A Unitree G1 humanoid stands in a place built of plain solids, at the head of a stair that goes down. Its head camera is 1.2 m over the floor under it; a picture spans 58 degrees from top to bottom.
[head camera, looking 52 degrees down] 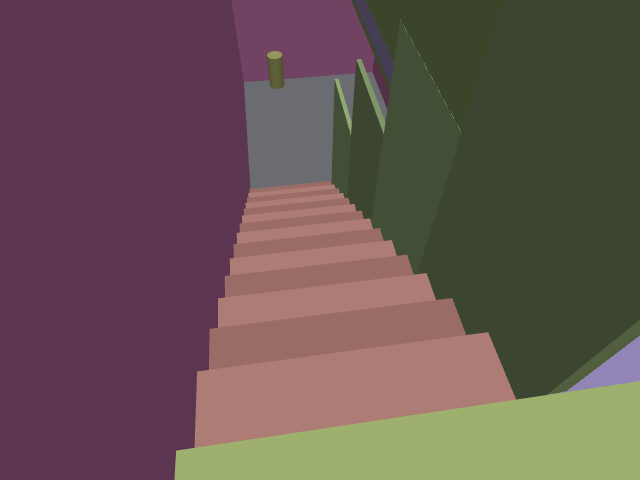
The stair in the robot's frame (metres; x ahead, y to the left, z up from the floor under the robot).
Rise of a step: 0.18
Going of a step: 0.25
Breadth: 1.00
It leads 8 degrees to the left of straight ahead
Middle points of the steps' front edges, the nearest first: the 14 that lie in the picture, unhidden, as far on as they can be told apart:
0.32 -0.13 0.00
0.60 -0.09 -0.18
0.85 -0.06 -0.36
1.09 -0.02 -0.54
1.33 0.01 -0.73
1.58 0.05 -0.91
1.82 0.08 -1.09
2.07 0.12 -1.27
2.31 0.15 -1.45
2.55 0.19 -1.63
2.80 0.22 -1.81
3.04 0.26 -2.00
3.28 0.29 -2.18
3.53 0.32 -2.36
